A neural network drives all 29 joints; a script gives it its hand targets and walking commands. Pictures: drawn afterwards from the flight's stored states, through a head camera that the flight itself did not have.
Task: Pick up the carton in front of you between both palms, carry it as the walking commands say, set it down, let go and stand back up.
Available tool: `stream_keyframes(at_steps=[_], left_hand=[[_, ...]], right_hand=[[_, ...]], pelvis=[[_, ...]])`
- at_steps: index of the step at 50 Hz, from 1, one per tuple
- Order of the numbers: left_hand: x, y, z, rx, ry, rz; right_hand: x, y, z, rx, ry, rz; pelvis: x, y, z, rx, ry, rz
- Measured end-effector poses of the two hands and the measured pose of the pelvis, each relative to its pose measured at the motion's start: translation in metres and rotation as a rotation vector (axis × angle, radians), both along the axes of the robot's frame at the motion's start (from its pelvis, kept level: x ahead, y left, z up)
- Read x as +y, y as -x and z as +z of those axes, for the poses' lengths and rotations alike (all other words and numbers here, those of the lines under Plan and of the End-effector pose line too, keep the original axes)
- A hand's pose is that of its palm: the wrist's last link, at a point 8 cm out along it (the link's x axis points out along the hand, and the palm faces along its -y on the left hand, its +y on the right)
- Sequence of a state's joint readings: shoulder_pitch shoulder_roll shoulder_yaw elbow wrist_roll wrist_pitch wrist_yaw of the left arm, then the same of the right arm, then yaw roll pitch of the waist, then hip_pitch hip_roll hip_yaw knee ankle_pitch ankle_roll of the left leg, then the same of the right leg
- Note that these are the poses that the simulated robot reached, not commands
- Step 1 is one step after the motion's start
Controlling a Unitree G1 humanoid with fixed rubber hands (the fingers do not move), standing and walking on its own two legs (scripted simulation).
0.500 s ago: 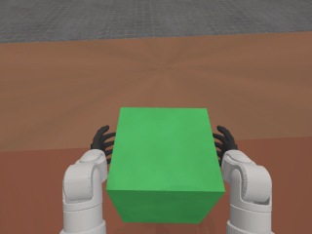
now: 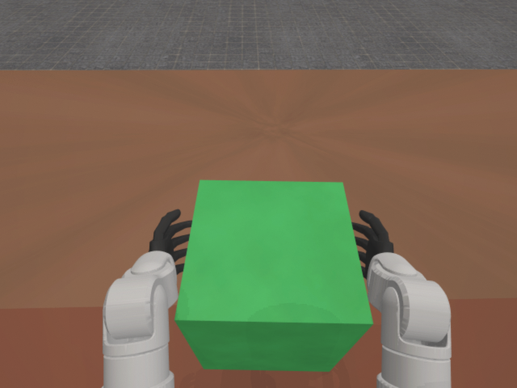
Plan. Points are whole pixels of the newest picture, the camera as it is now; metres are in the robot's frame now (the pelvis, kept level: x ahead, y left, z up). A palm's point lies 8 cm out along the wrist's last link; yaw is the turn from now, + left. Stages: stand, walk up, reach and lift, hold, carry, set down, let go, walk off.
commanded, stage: carry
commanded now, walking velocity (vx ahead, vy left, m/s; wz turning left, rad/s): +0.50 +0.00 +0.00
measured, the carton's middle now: (268, 281) +0.27 +0.00 +0.03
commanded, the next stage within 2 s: none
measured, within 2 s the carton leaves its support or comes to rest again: neither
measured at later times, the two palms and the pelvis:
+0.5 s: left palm (211, 105) +0.63 +0.12 +0.12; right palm (349, 108) +0.64 -0.18 +0.11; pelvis +0.31 -0.03 +0.00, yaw +0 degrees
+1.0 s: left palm (221, 62) +0.83 +0.12 +0.13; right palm (338, 64) +0.82 -0.18 +0.13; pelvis +0.45 -0.03 +0.02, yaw -1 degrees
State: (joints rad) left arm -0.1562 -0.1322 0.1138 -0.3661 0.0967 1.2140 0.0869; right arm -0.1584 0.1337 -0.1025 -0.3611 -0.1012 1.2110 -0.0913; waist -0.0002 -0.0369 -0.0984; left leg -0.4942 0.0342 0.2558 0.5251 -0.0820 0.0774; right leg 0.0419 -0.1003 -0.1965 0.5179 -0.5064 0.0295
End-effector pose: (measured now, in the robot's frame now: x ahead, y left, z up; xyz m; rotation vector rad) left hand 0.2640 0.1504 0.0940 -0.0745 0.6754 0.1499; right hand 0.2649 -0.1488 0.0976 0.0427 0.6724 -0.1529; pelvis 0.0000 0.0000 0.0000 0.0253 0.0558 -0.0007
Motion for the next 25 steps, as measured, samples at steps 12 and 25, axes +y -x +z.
stream_keyframes(at_steps=[12,25], left_hand=[[0.000,-0.153,0.010,0.067,0.000,-0.061],[-0.028,-0.364,0.027,-0.035,-0.091,-0.007]], right_hand=[[0.000,-0.137,0.012,0.068,0.007,-0.056],[-0.028,-0.374,0.014,-0.038,0.005,0.064]], pelvis=[[0.013,-0.142,0.035,0.029,0.050,-0.019],[-0.029,-0.314,-0.002,-0.012,0.030,0.010]])
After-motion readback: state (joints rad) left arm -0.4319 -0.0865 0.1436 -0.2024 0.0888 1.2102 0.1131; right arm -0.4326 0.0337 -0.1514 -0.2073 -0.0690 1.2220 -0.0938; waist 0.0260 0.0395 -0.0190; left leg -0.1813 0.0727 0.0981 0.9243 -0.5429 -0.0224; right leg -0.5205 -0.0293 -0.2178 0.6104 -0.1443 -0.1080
